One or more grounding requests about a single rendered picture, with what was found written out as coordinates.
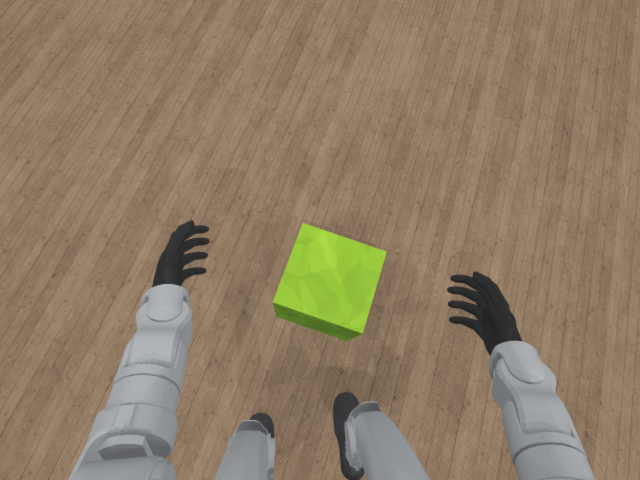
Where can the carton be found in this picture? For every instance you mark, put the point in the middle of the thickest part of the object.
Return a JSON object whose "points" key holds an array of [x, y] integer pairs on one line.
{"points": [[329, 283]]}

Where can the robot right shin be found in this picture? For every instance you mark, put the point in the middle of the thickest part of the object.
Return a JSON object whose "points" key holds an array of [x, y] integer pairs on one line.
{"points": [[363, 407]]}

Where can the left robot upper arm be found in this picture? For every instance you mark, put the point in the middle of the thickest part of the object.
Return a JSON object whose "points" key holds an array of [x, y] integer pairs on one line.
{"points": [[137, 468]]}

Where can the robot left foot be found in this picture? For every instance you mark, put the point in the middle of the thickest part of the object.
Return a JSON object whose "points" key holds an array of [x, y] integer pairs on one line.
{"points": [[266, 421]]}

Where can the robot left forearm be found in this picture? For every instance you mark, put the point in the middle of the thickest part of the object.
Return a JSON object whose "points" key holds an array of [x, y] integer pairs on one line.
{"points": [[139, 418]]}

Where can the robot right forearm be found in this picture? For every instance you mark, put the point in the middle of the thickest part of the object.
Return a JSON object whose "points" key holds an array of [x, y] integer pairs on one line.
{"points": [[541, 436]]}

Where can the right robot hand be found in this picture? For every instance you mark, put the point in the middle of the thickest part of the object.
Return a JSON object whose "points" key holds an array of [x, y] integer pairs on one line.
{"points": [[496, 324]]}

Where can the left robot hand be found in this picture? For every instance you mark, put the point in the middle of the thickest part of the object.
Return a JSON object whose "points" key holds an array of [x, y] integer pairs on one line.
{"points": [[172, 261]]}

